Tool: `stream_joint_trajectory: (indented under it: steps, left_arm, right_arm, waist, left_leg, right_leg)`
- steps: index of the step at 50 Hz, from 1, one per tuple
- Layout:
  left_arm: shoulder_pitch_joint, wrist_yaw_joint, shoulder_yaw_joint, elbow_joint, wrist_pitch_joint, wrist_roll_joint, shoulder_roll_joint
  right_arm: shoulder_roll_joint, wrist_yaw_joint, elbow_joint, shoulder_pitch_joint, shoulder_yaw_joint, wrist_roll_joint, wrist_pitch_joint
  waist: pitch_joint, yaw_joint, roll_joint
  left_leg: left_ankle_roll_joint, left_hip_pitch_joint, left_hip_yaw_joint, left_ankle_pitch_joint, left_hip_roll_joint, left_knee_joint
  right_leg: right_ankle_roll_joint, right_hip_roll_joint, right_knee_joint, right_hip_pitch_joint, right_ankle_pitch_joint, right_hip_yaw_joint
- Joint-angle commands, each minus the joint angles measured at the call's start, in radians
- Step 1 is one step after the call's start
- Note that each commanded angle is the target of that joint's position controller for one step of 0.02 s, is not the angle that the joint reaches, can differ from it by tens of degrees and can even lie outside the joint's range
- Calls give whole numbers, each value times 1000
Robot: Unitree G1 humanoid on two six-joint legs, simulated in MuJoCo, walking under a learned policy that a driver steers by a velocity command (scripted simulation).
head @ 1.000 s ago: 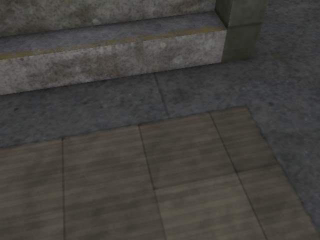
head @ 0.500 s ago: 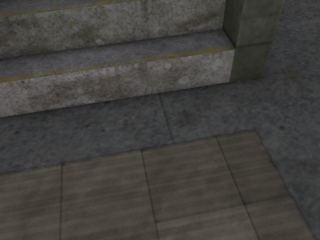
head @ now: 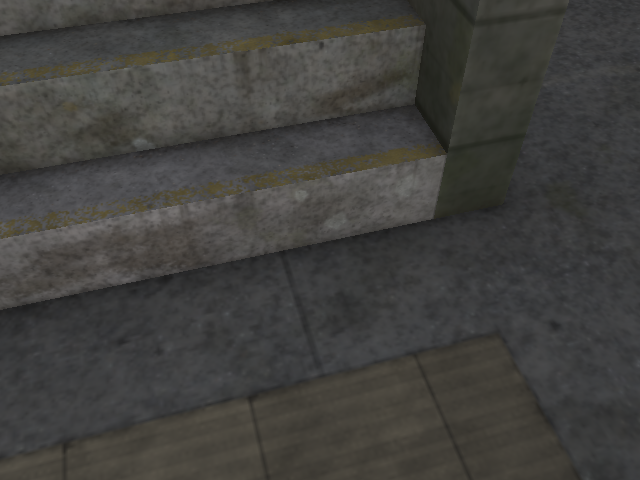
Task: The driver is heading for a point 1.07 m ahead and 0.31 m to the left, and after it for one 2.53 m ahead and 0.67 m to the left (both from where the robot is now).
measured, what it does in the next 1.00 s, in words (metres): walks ahead, turning left: right foot, then left foot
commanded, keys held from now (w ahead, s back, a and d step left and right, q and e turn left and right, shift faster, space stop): w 0.24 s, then w+q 0.76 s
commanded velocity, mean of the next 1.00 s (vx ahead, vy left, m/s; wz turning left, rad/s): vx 0.50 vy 0.00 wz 0.32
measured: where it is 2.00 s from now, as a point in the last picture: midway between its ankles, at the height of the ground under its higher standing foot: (241, 336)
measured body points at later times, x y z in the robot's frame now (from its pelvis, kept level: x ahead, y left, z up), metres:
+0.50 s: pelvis +0.27 -0.08 +0.00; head +0.29 -0.09 +0.45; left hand +0.32 +0.19 -0.12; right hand +0.36 -0.35 -0.14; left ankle +0.27 +0.09 -0.65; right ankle +0.29 -0.17 -0.74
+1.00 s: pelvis +0.53 +0.03 -0.01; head +0.56 +0.05 +0.43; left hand +0.53 +0.32 -0.13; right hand +0.74 -0.19 -0.12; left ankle +0.56 +0.10 -0.74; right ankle +0.49 -0.16 -0.64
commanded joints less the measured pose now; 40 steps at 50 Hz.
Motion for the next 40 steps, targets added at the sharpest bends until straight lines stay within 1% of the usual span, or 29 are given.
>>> stream_joint_trajectory:
  steps: [1, 3, 5, 8, 10, 11, 12, 13, 14, 15, 16, 17, 18, 19, 20, 21, 22, 23, 24, 26, 28, 30, 32, 35, 36, 37, 38, 39, 40]
  left_arm:
    - [34, 7, 12, -42, 5, 12, 44]
    - [-51, 2, 9, -66, -2, 9, 35]
    - [-126, -5, 6, -83, -6, 3, 29]
    - [-214, -21, 2, -110, -9, -7, 33]
    - [-250, -35, 3, -132, -15, -10, 42]
    - [-250, -41, 5, -138, -20, -10, 51]
    - [-229, -46, 9, -138, -24, -10, 64]
    - [-181, -46, 19, -130, -29, -9, 82]
    - [-56, -43, 41, -94, -33, -6, 116]
    - [153, -34, 69, -44, -38, 1, 189]
    - [294, -29, 99, -18, -29, 18, 304]
    - [316, -31, 77, -14, -27, 22, 224]
    - [226, -30, 55, -28, -31, 17, 159]
    - [127, -32, 41, -48, -31, 12, 118]
    - [56, -36, 30, -53, -32, 9, 83]
    - [21, -38, 24, -50, -36, 14, 62]
    - [12, -40, 24, -39, -38, 21, 53]
    - [21, -39, 27, -27, -41, 25, 56]
    - [33, -36, 32, -15, -44, 29, 67]
    - [53, -25, 39, 1, -44, 34, 86]
    - [68, -12, 41, 11, -38, 35, 93]
    - [73, -2, 43, 14, -33, 33, 107]
    - [92, 8, 47, 19, -27, 28, 124]
    - [147, 14, 52, 39, -13, 19, 136]
    - [160, 16, 56, 42, -5, 14, 146]
    - [165, 21, 60, 45, 2, 4, 156]
    - [162, 24, 63, 45, 10, 2, 163]
    - [148, 27, 65, 37, 15, 6, 176]
    - [136, 30, 70, 30, 20, 7, 193]
  right_arm:
    - [-134, -20, -56, -40, -22, 2, -17]
    - [-146, -30, -49, 0, -24, 9, -9]
    - [-161, -34, -39, 39, -26, 18, -4]
    - [-169, -34, -16, 94, -29, 25, 7]
    - [-170, -36, -5, 113, -32, 26, 17]
    - [-174, -37, -3, 112, -34, 26, 22]
    - [-182, -38, -3, 104, -38, 27, 27]
    - [-186, -38, -6, 92, -39, 27, 33]
    - [-175, -38, -12, 73, -33, 24, 38]
    - [-135, -36, -34, 56, -16, 10, 37]
    - [-16, -29, -54, 152, 19, 11, 18]
    - [-56, -27, -38, 158, 12, 31, -6]
    - [-155, -28, -58, 77, -18, 59, -13]
    - [-158, -34, -74, 21, -22, 59, -10]
    - [-142, -42, -76, -6, -27, 48, 1]
    - [-125, -45, -74, 6, -35, 41, 17]
    - [-99, -43, -67, 27, -35, 41, 33]
    - [-75, -41, -63, 42, -34, 42, 45]
    - [-67, -41, -70, 37, -37, 42, 54]
    - [-69, -42, -96, -9, -43, 38, 62]
    - [-68, -38, -125, -68, -47, 32, 61]
    - [-60, -28, -148, -125, -45, 29, 58]
    - [-52, -15, -179, -198, -40, 23, 57]
    - [-40, 5, -229, -293, -33, 24, 57]
    - [-41, 11, -249, -322, -32, 27, 55]
    - [-45, 18, -272, -354, -32, 26, 53]
    - [-46, 26, -287, -366, -32, 29, 52]
    - [-48, 34, -302, -378, -32, 30, 51]
    - [-63, 39, -308, -358, -39, 32, 52]
  waist:
    - [53, 47, 74]
    - [52, 17, 73]
    - [54, -11, 78]
    - [71, -46, 88]
    - [81, -49, 94]
    - [79, -42, 98]
    - [68, -24, 107]
    - [45, 10, 114]
    - [-22, 78, 107]
    - [-168, 161, 59]
    - [-327, 155, -180]
    - [-393, 164, -210]
    - [-240, 144, -136]
    - [-155, 109, -80]
    - [-84, 80, -40]
    - [-44, 48, -60]
    - [-27, 30, -70]
    - [-16, 20, -62]
    - [-4, 14, -51]
    - [18, 15, -31]
    - [36, 24, -22]
    - [50, 36, -18]
    - [73, 61, -8]
    - [103, 94, 3]
    - [113, 100, 3]
    - [120, 103, 8]
    - [119, 97, 6]
    - [108, 85, -4]
    - [74, 64, -27]
  left_leg:
    - [172, -98, -214, 66, 283, -204]
    - [146, -53, -188, 83, 272, -196]
    - [126, -15, -163, 82, 266, -186]
    - [120, 72, -166, 56, 294, -153]
    - [112, 144, -180, 57, 326, -114]
    - [105, 171, -188, 68, 341, -90]
    - [97, 188, -194, 104, 351, -60]
    - [85, 179, -198, 204, 345, 0]
    - [64, 153, -172, 355, 299, 141]
    - [30, 4, -123, 320, 236, 407]
    - [-51, -416, -28, -57, 69, 818]
    - [-42, -541, -194, -428, 48, 993]
    - [-23, -613, -224, -364, 103, 1056]
    - [-20, -593, -197, -267, 157, 1030]
    - [-28, -558, -185, -193, 189, 971]
    - [-31, -503, -187, -141, 218, 919]
    - [-34, -455, -180, -109, 223, 905]
    - [-36, -446, -175, -84, 221, 905]
    - [-39, -464, -178, -56, 221, 898]
    - [-46, -528, -195, 13, 219, 849]
    - [-54, -573, -200, 92, 212, 748]
    - [-55, -569, -173, 169, 206, 625]
    - [-52, -563, -124, 204, 206, 531]
    - [-34, -607, -83, 176, 206, 445]
    - [-26, -621, -67, 150, 203, 427]
    - [-22, -640, -57, 106, 202, 397]
    - [-12, -632, -35, 67, 192, 376]
    - [3, -576, 2, 25, 167, 352]
    - [19, -500, 39, -16, 132, 350]
  right_leg:
    - [27, -43, -145, -26, 156, 3]
    - [30, -26, -303, -26, 253, -12]
    - [36, 3, -428, 6, 306, -35]
    - [36, 24, -528, 11, 284, -47]
    - [17, 32, -577, 3, 222, -43]
    - [3, 37, -598, 16, 182, -45]
    - [-11, 47, -619, 56, 143, -51]
    - [-26, 70, -643, 149, 114, -66]
    - [-47, 102, -671, 319, 103, -87]
    - [-100, 11, -641, 622, 126, 7]
    - [-238, -255, -690, 1040, 20, 411]
    - [-267, -315, -817, 1056, -65, 655]
    - [-209, -286, -830, 922, -69, 505]
    - [-172, -247, -856, 776, -15, 355]
    - [-149, -201, -903, 655, 28, 246]
    - [-125, -162, -941, 572, 67, 154]
    - [-116, -136, -966, 517, 107, 93]
    - [-118, -124, -976, 495, 174, 39]
    - [-122, -121, -983, 488, 235, -6]
    - [-129, -125, -991, 505, 305, -62]
    - [-127, -126, -1001, 530, 318, -105]
    - [-116, -120, -1010, 547, 307, -150]
    - [-110, -129, -1020, 576, 303, -187]
    - [-108, -164, -997, 690, 343, -219]
    - [-104, -175, -984, 728, 361, -228]
    - [-99, -193, -962, 770, 377, -227]
    - [-91, -199, -932, 799, 433, -241]
    - [-82, -201, -889, 796, 565, -261]
    - [-71, -196, -826, 798, 735, -279]
Velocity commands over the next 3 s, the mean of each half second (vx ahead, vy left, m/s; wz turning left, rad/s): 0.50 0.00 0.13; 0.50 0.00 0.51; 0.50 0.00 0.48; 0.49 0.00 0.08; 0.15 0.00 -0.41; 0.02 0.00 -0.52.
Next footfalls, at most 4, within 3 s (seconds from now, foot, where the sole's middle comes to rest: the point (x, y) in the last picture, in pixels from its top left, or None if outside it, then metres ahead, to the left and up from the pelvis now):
0.30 right None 0.33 -0.17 -0.78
0.86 left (270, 445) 0.60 0.11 -0.78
1.34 right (292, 322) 0.91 0.07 -0.78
1.74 left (190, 351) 0.83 0.31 -0.78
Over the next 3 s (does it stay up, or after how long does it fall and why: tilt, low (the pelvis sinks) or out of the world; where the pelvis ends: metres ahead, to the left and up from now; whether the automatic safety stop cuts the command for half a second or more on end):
stays up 0.73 0.23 0.00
